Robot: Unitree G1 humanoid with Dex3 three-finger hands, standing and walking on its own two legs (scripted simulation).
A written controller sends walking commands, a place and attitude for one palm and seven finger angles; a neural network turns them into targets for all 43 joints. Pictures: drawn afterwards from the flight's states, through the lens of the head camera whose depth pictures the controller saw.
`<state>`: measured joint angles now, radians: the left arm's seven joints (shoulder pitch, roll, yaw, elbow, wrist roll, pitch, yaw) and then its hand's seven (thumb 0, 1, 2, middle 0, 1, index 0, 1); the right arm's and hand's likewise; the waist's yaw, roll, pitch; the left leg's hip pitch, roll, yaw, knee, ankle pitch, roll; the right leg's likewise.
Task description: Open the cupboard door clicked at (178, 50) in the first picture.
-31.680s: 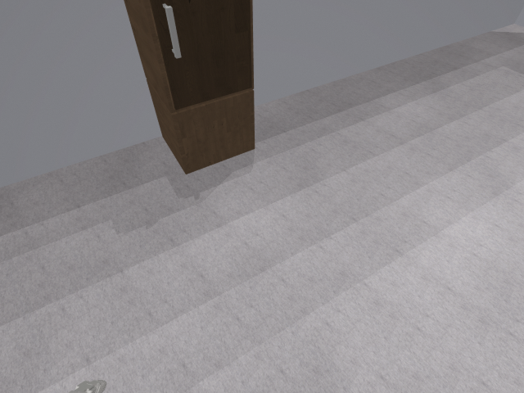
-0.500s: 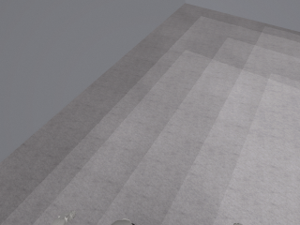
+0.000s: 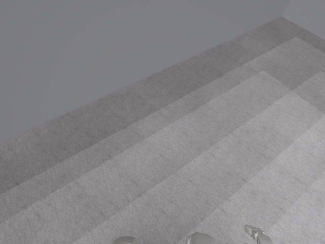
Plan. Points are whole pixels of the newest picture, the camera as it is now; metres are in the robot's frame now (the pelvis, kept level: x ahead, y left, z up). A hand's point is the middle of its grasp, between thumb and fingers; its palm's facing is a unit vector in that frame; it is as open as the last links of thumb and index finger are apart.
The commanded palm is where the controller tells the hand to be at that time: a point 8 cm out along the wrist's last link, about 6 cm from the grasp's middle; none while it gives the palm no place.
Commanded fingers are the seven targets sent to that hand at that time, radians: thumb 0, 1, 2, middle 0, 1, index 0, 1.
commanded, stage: turn to face it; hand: left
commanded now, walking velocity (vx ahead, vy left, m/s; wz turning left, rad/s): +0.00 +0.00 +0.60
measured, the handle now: out of the picture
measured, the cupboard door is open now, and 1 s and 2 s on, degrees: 44 44 44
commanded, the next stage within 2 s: none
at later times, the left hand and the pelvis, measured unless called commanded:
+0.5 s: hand out of the picture +0.04 +0.14 -0.15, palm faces +0.30 -0.93 -0.24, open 7.4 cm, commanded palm none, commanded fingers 0.00 0.90 0.90 -0.20 -0.30 -0.20 -0.30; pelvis +0.03 -0.06 +0.01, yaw +18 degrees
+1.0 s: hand out of the picture +0.02 +0.15 -0.14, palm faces +0.55 -0.77 -0.31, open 7.3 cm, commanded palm none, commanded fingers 0.00 0.90 0.90 -0.20 -0.30 -0.20 -0.30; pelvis +0.06 -0.09 +0.00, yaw +35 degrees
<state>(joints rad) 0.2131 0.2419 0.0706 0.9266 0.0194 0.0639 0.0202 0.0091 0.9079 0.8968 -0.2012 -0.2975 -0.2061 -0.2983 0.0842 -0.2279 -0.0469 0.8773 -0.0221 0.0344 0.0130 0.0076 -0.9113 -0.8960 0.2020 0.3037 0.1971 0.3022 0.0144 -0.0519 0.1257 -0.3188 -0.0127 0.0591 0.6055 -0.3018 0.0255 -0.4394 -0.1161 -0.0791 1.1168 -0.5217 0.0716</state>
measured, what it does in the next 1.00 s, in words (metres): steps to the right, turning left: right foot, then left foot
